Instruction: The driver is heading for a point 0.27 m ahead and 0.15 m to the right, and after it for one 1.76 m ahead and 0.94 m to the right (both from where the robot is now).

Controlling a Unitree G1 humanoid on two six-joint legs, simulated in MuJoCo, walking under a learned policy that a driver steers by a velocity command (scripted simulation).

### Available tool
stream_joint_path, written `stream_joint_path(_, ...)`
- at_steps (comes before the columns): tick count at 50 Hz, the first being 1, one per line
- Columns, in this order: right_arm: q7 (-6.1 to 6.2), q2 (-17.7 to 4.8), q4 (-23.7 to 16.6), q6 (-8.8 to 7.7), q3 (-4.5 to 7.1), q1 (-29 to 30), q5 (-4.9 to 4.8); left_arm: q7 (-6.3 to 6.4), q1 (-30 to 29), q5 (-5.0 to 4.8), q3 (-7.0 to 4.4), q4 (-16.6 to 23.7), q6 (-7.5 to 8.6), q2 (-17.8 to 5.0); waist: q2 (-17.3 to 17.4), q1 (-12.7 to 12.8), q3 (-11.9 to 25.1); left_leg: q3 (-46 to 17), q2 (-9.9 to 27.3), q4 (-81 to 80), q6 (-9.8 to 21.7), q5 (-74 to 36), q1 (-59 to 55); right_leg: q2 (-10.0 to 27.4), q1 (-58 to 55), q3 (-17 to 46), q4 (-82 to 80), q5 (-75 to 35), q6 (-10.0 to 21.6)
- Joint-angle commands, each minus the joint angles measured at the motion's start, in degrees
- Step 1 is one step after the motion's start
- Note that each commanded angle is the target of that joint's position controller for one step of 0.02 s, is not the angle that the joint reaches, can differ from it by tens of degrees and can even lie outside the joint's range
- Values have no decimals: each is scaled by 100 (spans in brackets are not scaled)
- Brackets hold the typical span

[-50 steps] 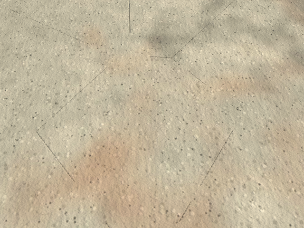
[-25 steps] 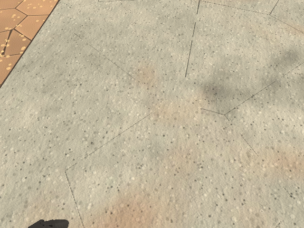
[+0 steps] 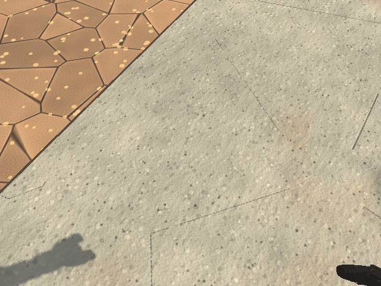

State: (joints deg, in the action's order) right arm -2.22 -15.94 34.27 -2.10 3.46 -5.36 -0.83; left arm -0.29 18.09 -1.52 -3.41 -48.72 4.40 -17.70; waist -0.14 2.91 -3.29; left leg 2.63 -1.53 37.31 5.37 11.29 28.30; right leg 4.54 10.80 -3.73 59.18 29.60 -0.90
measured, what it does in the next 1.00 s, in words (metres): walks ahead, turning right: right foot, then left foot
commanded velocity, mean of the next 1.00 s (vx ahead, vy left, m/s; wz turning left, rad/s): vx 0.20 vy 0.00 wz -0.41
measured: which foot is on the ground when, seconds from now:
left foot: down 0.00-0.44, up 0.46-0.86, down 0.88-1.00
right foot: up 0.00-0.42, down 0.44-0.88, up 0.90-1.00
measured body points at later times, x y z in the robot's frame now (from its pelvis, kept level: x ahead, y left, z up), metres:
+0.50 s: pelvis +0.24 -0.03 +0.00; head +0.29 -0.04 +0.45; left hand +0.46 +0.19 -0.10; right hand +0.30 -0.33 -0.12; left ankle +0.10 +0.10 -0.65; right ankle +0.34 -0.13 -0.72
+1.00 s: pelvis +0.32 +0.01 +0.02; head +0.36 +0.02 +0.47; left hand +0.61 +0.18 -0.08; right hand +0.30 -0.30 -0.07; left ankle +0.40 +0.10 -0.72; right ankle +0.28 -0.11 -0.65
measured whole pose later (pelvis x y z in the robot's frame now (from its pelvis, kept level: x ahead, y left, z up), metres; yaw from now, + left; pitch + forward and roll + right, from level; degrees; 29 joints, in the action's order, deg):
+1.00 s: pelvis +0.32 +0.01 +0.02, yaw -30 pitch +2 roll -1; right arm 1.7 -15.3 40.7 -0.4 3.7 -11.5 1.5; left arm 1.2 9.9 -0.7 -5.5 -35.4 -2.9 -19.4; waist -2.6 -0.4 -0.8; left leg -1.5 0.6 29.3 0.1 13.3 18.1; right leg -7.1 32.5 7.5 59.8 24.8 -2.0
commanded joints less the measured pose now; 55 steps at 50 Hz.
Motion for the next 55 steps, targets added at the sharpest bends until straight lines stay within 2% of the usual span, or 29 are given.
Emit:
stream_joint_path(1, 53, -914, 80, -140, 284, -1452, 35, -47, -560, -170, -63, 722, 293, -733, 380, -830, 1280, -2979, 1977, -1909, 1206, -332, -3712, 194, 3442, 717, 1663, -559, 244)
stream_joint_path(2, 53, -682, 87, -168, 210, -1085, 58, -16, -601, -35, -76, 652, 252, -704, 268, -615, 922, -2375, 1752, -2010, 1043, -838, -2952, 373, 3137, 720, 1293, -890, 212)
stream_joint_path(3, 51, -522, 76, -214, 154, -870, 110, -23, -382, -9, -103, 574, 164, -702, 371, -387, 786, -1956, 1584, -2202, 954, -1137, -2438, 498, 2735, 804, 1094, -1160, 191)
stream_joint_path(6, 57, -546, 257, -393, 176, -776, 137, -4, -94, -21, -79, 424, -81, -421, 336, -165, 557, -1221, 1503, -2712, 920, -1527, -1850, 468, 2457, 868, 748, -1623, 58)
stream_joint_path(10, 175, -575, 488, -436, 182, -811, 215, 13, -521, 44, -79, 550, -109, -278, 274, -218, 176, -197, 1272, -2786, 626, -2714, -1873, 193, 2810, 1003, -390, -2770, -70)
stream_joint_path(14, 326, -699, 630, -350, 183, -864, 161, -149, -1210, 134, 31, 797, -36, 13, 302, -509, 132, 494, 1138, -2578, 307, -3387, -1975, -49, 2243, 380, -1940, -3943, -24)
stream_joint_path(18, 435, -892, 741, -105, 259, -923, 53, -347, -1304, 136, -42, 1088, -55, -178, 450, -503, 277, 465, 1504, -1836, 276, -4012, -2904, -206, 2413, 194, -2400, -3060, 194)
stream_joint_path(20, 516, -985, 674, 18, 303, -744, -7, -404, -854, 164, -148, 1097, -65, -396, 571, -237, 546, 480, 1535, -984, 151, -4940, -3047, -483, 1927, -24, -2499, -2413, 395)
stream_joint_path(21, 543, -959, 633, 69, 294, -642, -23, -383, -285, 159, -254, 985, -55, -588, 466, 59, 823, 587, 1349, -112, -7, -4922, -2932, -689, 1239, -81, -2884, -2613, 552)
stream_joint_path(22, 543, -887, 585, 53, 255, -729, 2, -280, 233, 187, -383, 920, -42, -940, 17, 321, 1187, 698, 929, 1239, -332, -3816, -2322, -533, 130, 386, -3350, -4242, 810)
stream_joint_path(23, 462, -264, 412, -16, 70, -1356, 318, -148, 243, 219, -479, 1027, -77, -1509, -1421, -186, 1841, 621, 65, 3270, -764, 1226, -312, 921, -1804, 2305, -2664, -7296, 1692)
stream_joint_path(24, 341, -372, 396, -103, -6, -1553, 247, -145, 195, 275, -410, 1226, -69, -1424, -1423, -124, 2963, -639, -587, 4761, -938, 3000, 758, 1803, -2792, 4396, -3178, -7010, 2774)
stream_joint_path(25, 266, -813, 405, -125, 91, -1154, 65, -147, -99, 232, -363, 1388, -123, -1110, -589, 123, 2831, -1132, -160, 4847, -825, 2507, 964, 1511, -2480, 3761, -3387, -6058, 2511)
stream_joint_path(26, 285, -813, 269, -90, 84, -732, 26, -111, -427, 129, -293, 1442, -173, -840, -196, 37, 2161, -1021, 30, 4489, -776, 2041, 1144, 1217, -1818, 3209, -3486, -5161, 2182)
stream_joint_path(27, 350, -742, 283, -21, 84, -563, 95, -75, -634, 45, -238, 1465, -234, -665, 203, -109, 1542, -932, 209, 4002, -805, 1782, 1133, 967, -994, 2842, -3695, -4561, 1927)
stream_joint_path(30, 417, -598, 282, 177, 81, -698, 124, -10, -978, 160, -247, 1572, -360, -666, -321, -470, 990, -746, 226, 2660, -862, 1480, 284, 460, 484, 2421, -4087, -3759, 1636)
stream_joint_path(32, 462, -469, 349, 180, 41, -727, 140, 57, -904, 190, -313, 1584, -395, -815, -453, -435, 1118, -683, 123, 2007, -972, 1380, 53, 373, 623, 2310, -4030, -4052, 1630)
stream_joint_path(35, 476, -482, 384, 215, 40, -609, 127, 164, -955, 125, -364, 1649, -502, -917, -566, -354, 1334, -767, 80, 1428, -1038, 813, -178, 276, 713, 2415, -4023, -2983, 1465)
stream_joint_path(38, 442, -497, 324, 199, 61, -388, 103, 197, -1023, 126, -363, 1714, -601, -885, -793, -251, 1163, -803, 20, 893, -993, 637, -309, 164, 868, 2692, -4092, -1702, 1289)
stream_joint_path(41, 376, -536, 297, 90, 104, -365, 70, 185, -967, 124, -360, 1744, -662, -847, -968, -190, 1089, -793, -50, 140, -860, 702, -528, 172, 670, 3062, -3935, -1541, 1197)
stream_joint_path(43, 326, -551, 394, 19, 159, -678, 56, 194, -1047, 64, -342, 1775, -710, -789, -980, -400, 1041, -657, -53, -1043, -678, 153, -1208, -15, 799, 3087, -3638, -1617, 995)
stream_joint_path(44, 336, -820, 418, 9, 249, -852, 118, 201, -903, 53, -296, 1773, -716, -626, -659, -404, 1064, -1069, 540, -1521, -453, 25, -1778, -296, 1196, 2851, -3190, -1125, 735)
stream_joint_path(45, 376, -1389, 347, 66, 373, -732, 272, 180, -693, 60, -231, 1865, -694, -346, 896, -116, 954, -2435, 1854, -1848, 235, -529, -2212, -1126, 2204, 1783, -1924, 112, 354)
stream_joint_path(46, 352, -1318, 316, 72, 380, -669, 442, 156, -832, 99, -337, 1953, -593, -687, 1704, -228, 817, -3436, 2545, -2162, 954, -1019, -1792, -1256, 2709, 1234, -486, 595, 91)
stream_joint_path(47, 385, -1011, 154, 52, 294, -359, 403, 141, -725, 106, -453, 1808, -574, -1015, 1144, -155, 765, -3031, 2401, -2049, 935, -1101, -1673, -974, 2642, 1361, 367, 224, -27)
stream_joint_path(49, 439, -650, 63, 74, 195, 8, 194, 179, -460, 85, -461, 1527, -702, -868, 695, -63, 640, -1920, 1714, -1827, 466, -1122, -1702, -881, 2663, 1158, 1044, -408, -237)
stream_joint_path(50, 462, -603, 63, 94, 163, 5, 143, 173, -420, 81, -418, 1511, -755, -720, 703, -110, 568, -1643, 1619, -1812, 458, -1307, -1731, -839, 2736, 1088, 1316, -581, -330)
stream_joint_path(52, 503, -627, 96, 159, 159, -164, 177, 149, -663, 19, -339, 1635, -778, -520, 817, -256, 484, -1153, 1425, -1876, 492, -1395, -1864, -732, 2764, 753, 1017, -842, -443)
stream_joint_path(55, 542, -817, 195, 237, 238, -542, 199, 114, -1108, 11, -254, 1866, -753, -372, 1038, -560, 641, -1027, 1634, -1803, 648, -1671, -2502, -491, 2745, 601, 103, -776, -549)
Keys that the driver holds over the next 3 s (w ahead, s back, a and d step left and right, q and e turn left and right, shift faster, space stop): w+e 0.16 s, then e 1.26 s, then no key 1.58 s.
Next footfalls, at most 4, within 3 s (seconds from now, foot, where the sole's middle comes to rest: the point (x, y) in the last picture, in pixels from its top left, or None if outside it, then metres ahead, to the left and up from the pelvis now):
0.44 right None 0.38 -0.14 -0.75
0.88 left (178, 283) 0.43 0.08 -0.75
1.30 right None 0.26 -0.12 -0.75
1.72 left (191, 285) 0.43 0.04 -0.75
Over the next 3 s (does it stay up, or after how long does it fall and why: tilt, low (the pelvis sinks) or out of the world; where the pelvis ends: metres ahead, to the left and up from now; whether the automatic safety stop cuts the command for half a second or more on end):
stays up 0.35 0.01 0.02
